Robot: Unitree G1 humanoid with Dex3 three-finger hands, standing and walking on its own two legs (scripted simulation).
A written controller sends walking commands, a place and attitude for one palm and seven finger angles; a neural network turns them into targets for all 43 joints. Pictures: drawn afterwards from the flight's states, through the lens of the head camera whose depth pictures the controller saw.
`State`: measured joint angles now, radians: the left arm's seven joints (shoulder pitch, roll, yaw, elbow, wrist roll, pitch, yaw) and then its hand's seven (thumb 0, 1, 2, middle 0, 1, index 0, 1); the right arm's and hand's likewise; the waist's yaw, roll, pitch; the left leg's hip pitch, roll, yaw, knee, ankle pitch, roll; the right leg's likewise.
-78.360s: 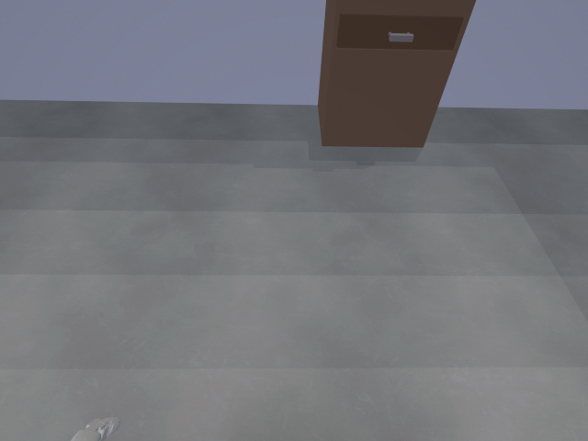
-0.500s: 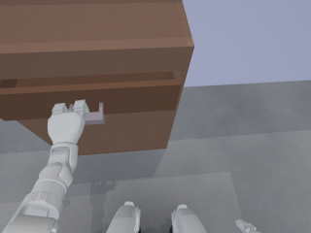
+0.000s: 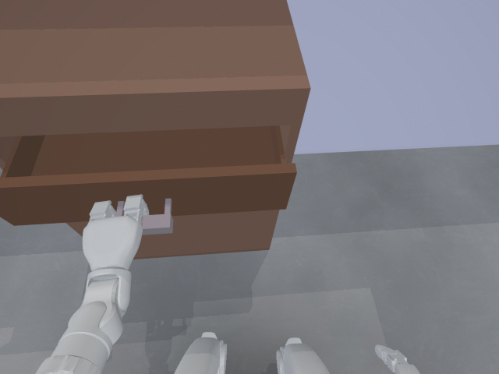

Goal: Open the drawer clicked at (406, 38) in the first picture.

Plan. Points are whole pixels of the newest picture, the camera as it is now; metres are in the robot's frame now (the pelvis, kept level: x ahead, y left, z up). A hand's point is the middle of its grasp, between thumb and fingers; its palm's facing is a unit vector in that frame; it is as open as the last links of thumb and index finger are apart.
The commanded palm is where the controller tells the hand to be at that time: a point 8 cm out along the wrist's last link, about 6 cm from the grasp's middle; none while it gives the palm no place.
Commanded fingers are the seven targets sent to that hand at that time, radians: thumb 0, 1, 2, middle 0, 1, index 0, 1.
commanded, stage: pull the drawer open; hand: left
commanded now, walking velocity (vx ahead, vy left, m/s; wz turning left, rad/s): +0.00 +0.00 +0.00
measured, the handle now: (143, 214) +0.38 +0.21 -0.04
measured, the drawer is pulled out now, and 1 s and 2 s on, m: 0.10 0.21 0.30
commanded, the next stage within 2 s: none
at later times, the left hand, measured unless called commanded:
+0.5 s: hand (122, 278) +0.27 +0.23 -0.07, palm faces +0.00 -0.05 -1.00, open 6.0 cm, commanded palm +0.23 +0.22 -0.02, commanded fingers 0.00 0.90 0.90 -0.40 -1.35 -0.40 -1.35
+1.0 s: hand (119, 309) +0.23 +0.22 -0.07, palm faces -0.01 -0.07 -1.00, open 6.0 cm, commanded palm +0.18 +0.21 -0.02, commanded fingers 0.00 0.90 0.90 -0.40 -1.35 -0.40 -1.35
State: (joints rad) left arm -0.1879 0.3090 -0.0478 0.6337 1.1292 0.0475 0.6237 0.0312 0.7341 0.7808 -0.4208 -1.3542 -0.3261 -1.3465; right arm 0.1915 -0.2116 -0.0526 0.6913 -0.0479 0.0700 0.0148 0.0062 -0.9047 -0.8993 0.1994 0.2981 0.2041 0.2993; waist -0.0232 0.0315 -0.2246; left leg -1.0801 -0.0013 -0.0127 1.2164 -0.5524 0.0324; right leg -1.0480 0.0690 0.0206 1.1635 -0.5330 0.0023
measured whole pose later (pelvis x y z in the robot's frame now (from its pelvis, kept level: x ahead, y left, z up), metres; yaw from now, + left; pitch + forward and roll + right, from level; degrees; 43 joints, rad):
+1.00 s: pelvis +0.00 -0.02 -0.01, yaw +1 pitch +22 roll -1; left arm 0.24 0.27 -0.07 0.29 1.13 0.04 0.66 0.04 0.74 0.78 -0.42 -1.35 -0.31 -1.35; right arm 0.10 -0.21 -0.03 0.63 -0.06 0.04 0.01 0.01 -0.90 -0.90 0.20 0.30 0.20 0.30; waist 0.03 0.02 -0.24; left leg -1.06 -0.01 -0.02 1.25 -0.58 0.01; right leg -1.04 0.07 0.02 1.23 -0.58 -0.02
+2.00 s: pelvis -0.02 -0.03 -0.04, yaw +2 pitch +22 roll +0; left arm 0.55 0.30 -0.01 0.04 1.10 -0.12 0.62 0.05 0.74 0.79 -0.42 -1.35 -0.30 -1.35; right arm 0.07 -0.20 -0.01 0.56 -0.08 0.05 0.01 0.01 -0.90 -0.90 0.20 0.30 0.20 0.30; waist 0.07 0.02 -0.25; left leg -1.17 -0.01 -0.02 1.37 -0.60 -0.01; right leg -1.16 0.06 0.00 1.38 -0.61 -0.04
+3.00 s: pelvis -0.03 -0.03 -0.03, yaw +3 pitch +21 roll -1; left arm 0.45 0.33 -0.05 0.12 1.12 -0.09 0.65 0.00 -0.48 0.31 -0.32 -1.21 -0.34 -1.22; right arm 0.08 -0.21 -0.02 0.59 -0.07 0.03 -0.03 0.01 -0.90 -0.90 0.20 0.30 0.20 0.30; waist 0.06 0.03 -0.23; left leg -1.15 -0.02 -0.05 1.34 -0.56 -0.01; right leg -1.13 0.06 -0.02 1.34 -0.58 -0.04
